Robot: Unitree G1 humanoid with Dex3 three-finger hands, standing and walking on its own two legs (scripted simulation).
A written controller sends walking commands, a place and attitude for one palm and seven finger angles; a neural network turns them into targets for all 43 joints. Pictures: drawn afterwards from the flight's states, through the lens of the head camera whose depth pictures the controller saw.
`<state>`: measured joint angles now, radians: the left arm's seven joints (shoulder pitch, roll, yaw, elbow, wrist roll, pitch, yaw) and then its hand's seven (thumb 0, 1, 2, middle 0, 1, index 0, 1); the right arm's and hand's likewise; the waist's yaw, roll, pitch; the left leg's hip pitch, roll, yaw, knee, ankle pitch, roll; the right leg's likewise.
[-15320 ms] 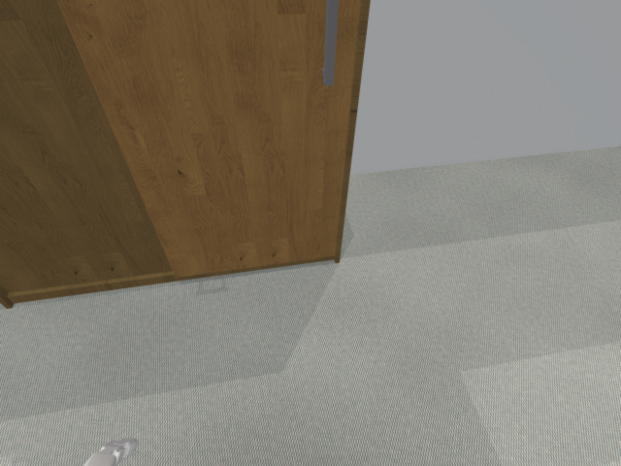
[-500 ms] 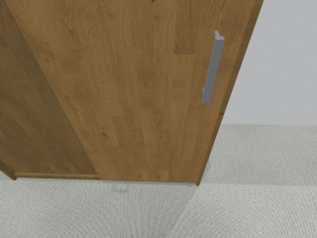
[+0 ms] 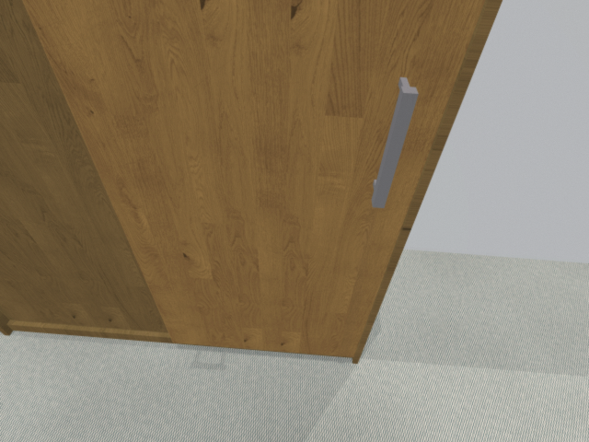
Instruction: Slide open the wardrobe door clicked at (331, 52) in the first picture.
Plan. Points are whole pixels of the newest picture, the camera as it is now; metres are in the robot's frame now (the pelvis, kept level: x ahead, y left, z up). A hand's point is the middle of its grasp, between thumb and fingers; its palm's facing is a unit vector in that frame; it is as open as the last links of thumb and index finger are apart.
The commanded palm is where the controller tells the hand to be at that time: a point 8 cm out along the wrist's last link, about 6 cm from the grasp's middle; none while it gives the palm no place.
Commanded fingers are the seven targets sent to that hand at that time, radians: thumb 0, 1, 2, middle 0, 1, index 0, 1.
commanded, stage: look again from close up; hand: right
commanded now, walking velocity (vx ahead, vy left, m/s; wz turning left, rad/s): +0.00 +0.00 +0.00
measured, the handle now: (389, 147) +0.54 -0.11 +0.15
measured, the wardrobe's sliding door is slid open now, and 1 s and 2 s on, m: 0.00 0.00 0.00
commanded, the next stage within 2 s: raise the hand with hooked fingers in 0.92 s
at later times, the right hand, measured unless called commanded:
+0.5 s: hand out of the picture +0.02 -0.17 -0.17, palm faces +0.00 +0.98 -0.19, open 7.4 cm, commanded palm none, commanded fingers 0.00 -0.90 -0.90 0.20 0.30 0.20 0.30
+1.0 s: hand out of the picture +0.03 -0.18 -0.17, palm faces -0.01 +0.98 -0.21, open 7.4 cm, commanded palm none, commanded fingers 0.00 -0.90 -0.90 0.20 0.30 0.20 0.30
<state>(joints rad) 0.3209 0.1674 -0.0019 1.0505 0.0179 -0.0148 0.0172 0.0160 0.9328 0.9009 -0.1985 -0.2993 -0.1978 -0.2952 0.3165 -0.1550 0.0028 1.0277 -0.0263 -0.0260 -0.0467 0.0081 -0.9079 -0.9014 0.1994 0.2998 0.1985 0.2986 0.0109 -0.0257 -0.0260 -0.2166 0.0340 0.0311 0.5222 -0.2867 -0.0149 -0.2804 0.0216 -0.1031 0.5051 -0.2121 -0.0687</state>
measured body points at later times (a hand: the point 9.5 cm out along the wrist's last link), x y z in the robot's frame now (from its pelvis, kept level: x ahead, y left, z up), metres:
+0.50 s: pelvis +0.01 +0.00 +0.01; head +0.02 -0.01 +0.45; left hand +0.05 +0.24 -0.14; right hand +0.02 -0.22 -0.16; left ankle +0.00 +0.13 -0.73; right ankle +0.04 -0.07 -0.73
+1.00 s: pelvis +0.02 +0.00 +0.01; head +0.03 -0.01 +0.46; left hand +0.04 +0.24 -0.15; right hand +0.03 -0.23 -0.15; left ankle +0.00 +0.13 -0.73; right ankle +0.04 -0.07 -0.73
